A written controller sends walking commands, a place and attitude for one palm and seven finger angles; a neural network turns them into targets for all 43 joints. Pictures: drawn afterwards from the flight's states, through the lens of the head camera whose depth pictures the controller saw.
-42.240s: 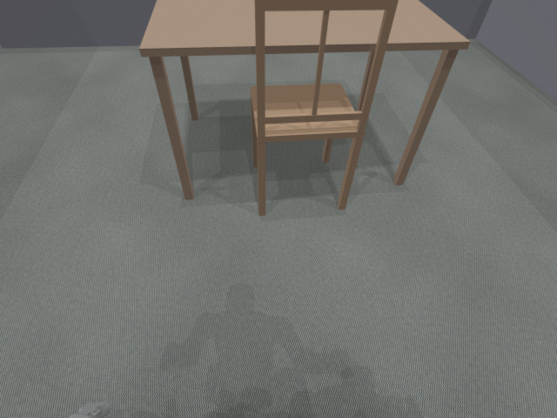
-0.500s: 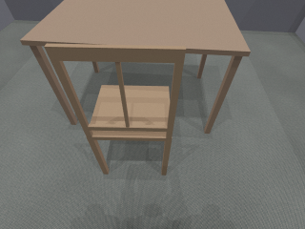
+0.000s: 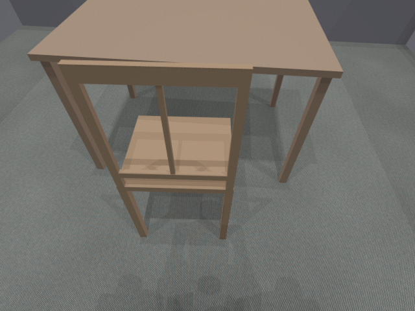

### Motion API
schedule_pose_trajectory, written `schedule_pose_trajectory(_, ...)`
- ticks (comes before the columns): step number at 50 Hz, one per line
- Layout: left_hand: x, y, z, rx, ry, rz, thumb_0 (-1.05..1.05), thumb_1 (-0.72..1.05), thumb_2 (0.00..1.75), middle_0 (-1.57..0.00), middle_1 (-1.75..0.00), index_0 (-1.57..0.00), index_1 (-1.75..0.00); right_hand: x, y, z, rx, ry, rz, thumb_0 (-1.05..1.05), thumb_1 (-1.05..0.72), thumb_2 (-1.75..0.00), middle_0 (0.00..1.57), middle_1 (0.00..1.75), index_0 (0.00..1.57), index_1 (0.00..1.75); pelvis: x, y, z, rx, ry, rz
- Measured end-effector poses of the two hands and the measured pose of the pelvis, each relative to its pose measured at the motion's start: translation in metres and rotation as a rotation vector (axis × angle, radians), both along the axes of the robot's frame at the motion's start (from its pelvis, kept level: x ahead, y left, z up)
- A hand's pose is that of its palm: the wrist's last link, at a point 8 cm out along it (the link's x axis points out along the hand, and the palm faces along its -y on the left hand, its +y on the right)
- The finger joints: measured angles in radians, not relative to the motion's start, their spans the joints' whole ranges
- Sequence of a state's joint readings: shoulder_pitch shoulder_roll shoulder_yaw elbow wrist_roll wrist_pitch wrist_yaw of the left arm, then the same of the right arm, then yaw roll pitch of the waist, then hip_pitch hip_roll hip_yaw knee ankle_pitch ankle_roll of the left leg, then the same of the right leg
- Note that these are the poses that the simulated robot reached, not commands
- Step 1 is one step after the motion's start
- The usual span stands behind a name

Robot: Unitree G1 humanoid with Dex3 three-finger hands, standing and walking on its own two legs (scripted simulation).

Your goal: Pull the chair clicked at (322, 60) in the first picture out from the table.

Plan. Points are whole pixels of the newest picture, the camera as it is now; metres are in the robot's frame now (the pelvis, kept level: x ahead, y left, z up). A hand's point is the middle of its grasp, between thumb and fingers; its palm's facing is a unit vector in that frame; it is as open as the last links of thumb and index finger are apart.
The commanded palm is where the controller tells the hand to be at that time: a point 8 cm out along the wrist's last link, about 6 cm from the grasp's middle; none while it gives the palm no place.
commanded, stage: look to check the result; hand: left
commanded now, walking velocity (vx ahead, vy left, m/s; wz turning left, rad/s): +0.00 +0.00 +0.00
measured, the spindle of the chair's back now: (167, 136) +0.57 +0.15 -0.05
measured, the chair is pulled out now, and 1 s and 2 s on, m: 0.25 0.25 0.25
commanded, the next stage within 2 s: take the last steps up to it in 0.34 s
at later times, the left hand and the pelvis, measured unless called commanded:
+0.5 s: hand out of the picture -0.01 +0.15 -0.17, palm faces +0.04 -0.98 -0.17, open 7.4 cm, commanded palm none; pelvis +0.00 +0.00 +0.00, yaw +0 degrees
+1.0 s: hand out of the picture +0.07 +0.15 -0.18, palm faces +0.04 -0.98 -0.21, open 7.4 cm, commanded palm none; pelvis +0.07 -0.02 -0.02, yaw -1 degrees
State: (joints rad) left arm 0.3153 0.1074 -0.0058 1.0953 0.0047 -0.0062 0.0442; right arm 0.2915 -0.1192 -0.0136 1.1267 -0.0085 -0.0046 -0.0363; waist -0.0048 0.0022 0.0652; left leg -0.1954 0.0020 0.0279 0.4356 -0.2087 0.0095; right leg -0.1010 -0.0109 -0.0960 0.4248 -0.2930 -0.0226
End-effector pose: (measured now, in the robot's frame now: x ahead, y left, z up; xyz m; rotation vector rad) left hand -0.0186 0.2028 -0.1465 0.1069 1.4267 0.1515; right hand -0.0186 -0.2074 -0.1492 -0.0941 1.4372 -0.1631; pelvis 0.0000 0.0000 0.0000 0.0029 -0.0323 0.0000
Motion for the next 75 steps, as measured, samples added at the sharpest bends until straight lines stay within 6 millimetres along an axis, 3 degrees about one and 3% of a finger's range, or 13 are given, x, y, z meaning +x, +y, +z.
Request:
schedule_pose_trajectory(28,0.0,-0.003,0.002,0.008,0.013,0.008,0.0,0.91,0.9,-0.2,-0.29,-0.2,-0.3,-0.001,-0.002,-0.002,0.014,0.022,0.008,0.0,-0.91,-0.9,0.2,0.3,0.2,0.3,0.004,-0.005,0.0,0.002,0.004,0.008)
schedule_pose_trajectory(38,0.01,0.0,-0.005,0.004,0.045,0.011,0.0,0.91,0.9,-0.2,-0.29,-0.2,-0.3,0.0,-0.008,-0.006,0.003,0.051,-0.025,0.0,-0.91,-0.9,0.2,0.3,0.2,0.3,0.028,-0.006,-0.008,0.005,0.017,-0.009)
schedule_pose_trajectory(43,0.03,0.002,-0.008,0.007,0.049,0.003,0.01,0.91,0.9,-0.2,-0.29,-0.2,-0.3,0.009,-0.009,-0.008,-0.004,0.058,-0.044,0.0,-0.91,-0.9,0.2,0.3,0.19,0.3,0.046,-0.008,-0.012,0.017,0.032,-0.025)
schedule_pose_trajectory(51,0.084,0.0,-0.005,0.054,-0.052,-0.008,0.01,0.92,0.9,-0.2,-0.29,-0.2,-0.3,0.031,-0.016,-0.018,0.016,0.069,-0.05,0.0,-0.91,-0.9,0.2,0.3,0.2,0.3,0.068,-0.018,-0.016,0.017,0.045,-0.02)
schedule_pose_trajectory(57,0.084,0.001,-0.002,0.049,-0.007,-0.018,0.01,0.92,0.9,-0.2,-0.29,-0.2,-0.3,0.096,-0.027,-0.007,-0.016,-0.033,-0.023,0.01,-0.91,-0.9,0.2,0.3,0.2,0.3,0.085,-0.017,-0.009,0.036,0.021,-0.034)
schedule_pose_trajectory(60,0.09,0.006,-0.01,0.019,0.034,-0.035,0.01,0.91,0.9,-0.2,-0.29,-0.2,-0.3,0.123,-0.036,-0.008,-0.059,-0.151,-0.027,0.01,-0.92,-0.9,0.2,0.3,0.2,0.3,0.095,-0.008,-0.016,0.0,0.007,-0.049)
schedule_pose_trajectory(64,0.127,0.013,-0.014,0.029,-0.016,-0.074,0.01,0.91,0.9,-0.2,-0.29,-0.2,-0.3,0.126,-0.042,-0.006,-0.072,-0.157,-0.041,0.01,-0.92,-0.9,0.2,0.3,0.2,0.3,0.104,-0.012,-0.018,0.017,-0.004,-0.058)
schedule_pose_trajectory(70,0.194,0.003,0.008,0.067,-0.213,-0.065,0.01,0.91,0.9,-0.19,-0.29,-0.19,-0.3,0.132,-0.052,-0.011,-0.034,-0.048,0.037,0.0,-0.91,-0.9,0.2,0.3,0.2,0.3,0.12,-0.027,-0.013,0.011,0.028,-0.029)
schedule_pose_trajectory(75,0.204,-0.017,0.001,0.086,-0.189,-0.063,0.0,0.92,0.9,-0.19,-0.29,-0.19,-0.3,0.156,-0.06,-0.024,0.003,-0.051,0.018,0.01,-0.91,-0.9,0.2,0.3,0.2,0.3,0.141,-0.045,-0.02,0.02,0.02,-0.008)
